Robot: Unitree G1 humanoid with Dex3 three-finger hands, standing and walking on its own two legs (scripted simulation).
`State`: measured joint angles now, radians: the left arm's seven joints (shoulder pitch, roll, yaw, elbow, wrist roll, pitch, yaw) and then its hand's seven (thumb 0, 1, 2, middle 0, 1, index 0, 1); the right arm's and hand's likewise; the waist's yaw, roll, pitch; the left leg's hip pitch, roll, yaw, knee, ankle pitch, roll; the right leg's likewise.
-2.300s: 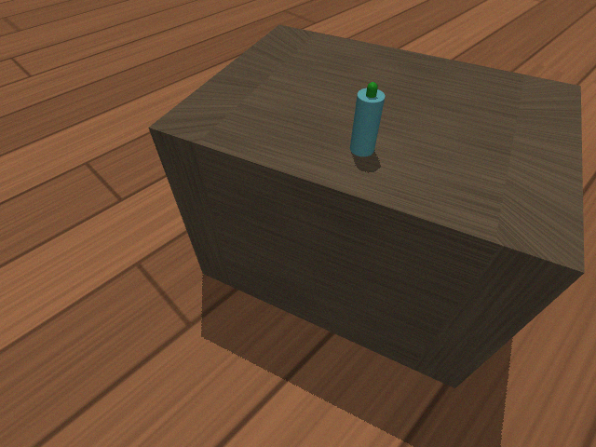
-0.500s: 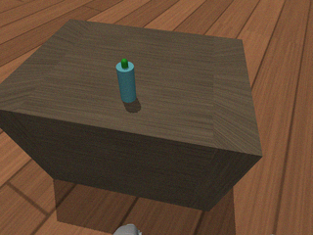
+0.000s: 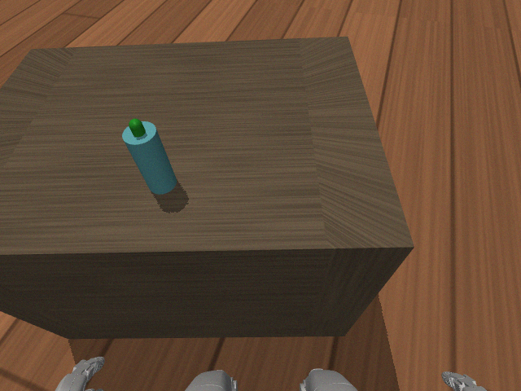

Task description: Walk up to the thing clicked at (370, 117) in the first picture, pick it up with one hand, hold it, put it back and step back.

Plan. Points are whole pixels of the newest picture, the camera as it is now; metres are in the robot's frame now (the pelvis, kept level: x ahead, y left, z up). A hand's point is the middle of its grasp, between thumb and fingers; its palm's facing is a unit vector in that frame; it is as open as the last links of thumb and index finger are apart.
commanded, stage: walk up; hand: left
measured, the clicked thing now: (149, 155) +0.51 +0.22 +0.04
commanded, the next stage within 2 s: stand in 1.60 s
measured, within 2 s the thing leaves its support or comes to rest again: neither
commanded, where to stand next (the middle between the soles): +0.04 +0.01 m, yaw +0 degrees
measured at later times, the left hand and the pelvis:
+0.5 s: hand out of the picture +0.07 +0.26 -0.14, palm faces -0.05 -0.94 -0.35, open 7.4 cm; pelvis -0.03 +0.00 +0.01, yaw -2 degrees
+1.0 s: hand out of the picture +0.09 +0.25 -0.13, palm faces -0.02 -0.95 -0.31, open 7.4 cm; pelvis -0.01 +0.01 +0.03, yaw -1 degrees
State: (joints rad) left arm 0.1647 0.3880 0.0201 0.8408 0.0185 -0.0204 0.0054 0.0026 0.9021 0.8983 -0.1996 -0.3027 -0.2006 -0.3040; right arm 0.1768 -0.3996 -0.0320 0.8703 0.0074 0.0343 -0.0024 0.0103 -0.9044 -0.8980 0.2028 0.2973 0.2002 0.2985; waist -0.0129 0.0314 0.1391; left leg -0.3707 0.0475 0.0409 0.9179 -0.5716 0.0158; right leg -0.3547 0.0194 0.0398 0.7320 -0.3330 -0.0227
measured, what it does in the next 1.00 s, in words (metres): stands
